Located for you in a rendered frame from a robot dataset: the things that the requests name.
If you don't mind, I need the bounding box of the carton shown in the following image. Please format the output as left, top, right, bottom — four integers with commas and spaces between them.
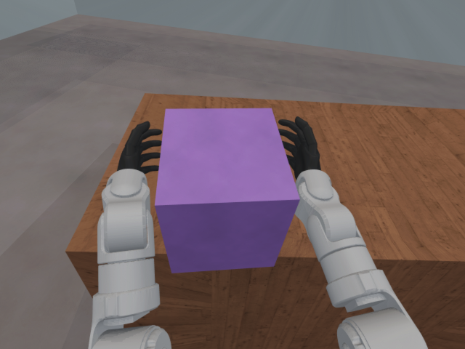
155, 108, 300, 273

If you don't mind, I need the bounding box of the left robot upper arm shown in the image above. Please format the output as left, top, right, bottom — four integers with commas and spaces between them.
92, 325, 171, 349

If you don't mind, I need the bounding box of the robot left forearm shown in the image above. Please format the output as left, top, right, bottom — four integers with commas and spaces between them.
88, 169, 160, 349

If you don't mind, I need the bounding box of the right robot upper arm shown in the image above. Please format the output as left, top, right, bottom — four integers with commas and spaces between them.
337, 308, 426, 349

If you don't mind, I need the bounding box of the robot right forearm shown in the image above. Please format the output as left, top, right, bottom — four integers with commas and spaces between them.
295, 169, 428, 349

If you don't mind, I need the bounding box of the robot left hand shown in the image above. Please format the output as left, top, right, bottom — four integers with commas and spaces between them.
117, 121, 162, 174

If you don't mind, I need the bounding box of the pedestal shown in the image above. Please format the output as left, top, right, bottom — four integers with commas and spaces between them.
65, 93, 465, 349

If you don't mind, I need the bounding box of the robot right hand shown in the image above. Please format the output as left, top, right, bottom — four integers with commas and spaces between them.
278, 116, 321, 179

